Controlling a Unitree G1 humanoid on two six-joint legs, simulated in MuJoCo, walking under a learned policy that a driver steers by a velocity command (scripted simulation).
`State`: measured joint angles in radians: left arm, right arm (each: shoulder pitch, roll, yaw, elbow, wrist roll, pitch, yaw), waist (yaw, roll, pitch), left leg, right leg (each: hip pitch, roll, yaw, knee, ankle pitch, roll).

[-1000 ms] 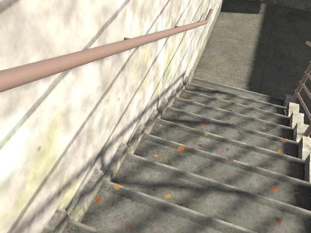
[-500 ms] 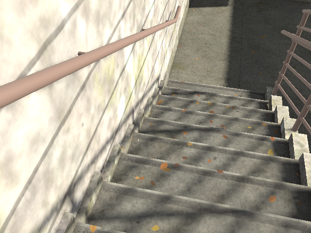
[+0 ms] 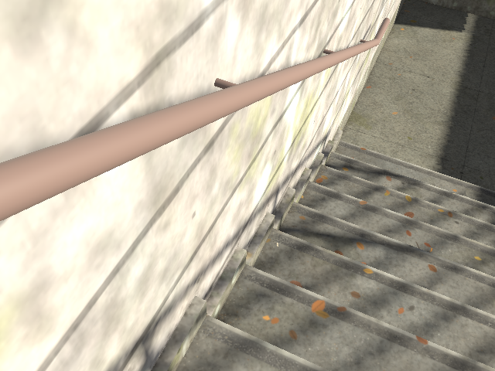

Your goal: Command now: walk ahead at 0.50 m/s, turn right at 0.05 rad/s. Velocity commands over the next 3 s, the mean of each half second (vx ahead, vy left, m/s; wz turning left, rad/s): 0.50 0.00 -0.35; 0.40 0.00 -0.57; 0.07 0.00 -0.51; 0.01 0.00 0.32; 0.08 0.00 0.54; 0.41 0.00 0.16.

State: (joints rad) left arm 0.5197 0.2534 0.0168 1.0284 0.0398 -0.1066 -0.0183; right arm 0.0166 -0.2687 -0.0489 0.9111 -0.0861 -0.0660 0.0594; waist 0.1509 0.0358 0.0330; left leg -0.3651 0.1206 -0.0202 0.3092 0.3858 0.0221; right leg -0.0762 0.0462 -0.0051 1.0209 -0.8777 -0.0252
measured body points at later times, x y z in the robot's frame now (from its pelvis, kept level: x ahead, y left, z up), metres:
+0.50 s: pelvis +0.26 -0.01 -0.11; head +0.25 -0.01 +0.34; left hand +0.43 +0.19 -0.23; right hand +0.10 -0.17 -0.25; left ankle +0.12 +0.14 -0.80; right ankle +0.41 -0.21 -0.79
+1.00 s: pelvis +0.53 -0.14 -0.28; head +0.54 -0.15 +0.17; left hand +0.59 +0.09 -0.43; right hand +0.58 -0.41 -0.40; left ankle +0.76 -0.09 -0.97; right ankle +0.42 -0.20 -0.96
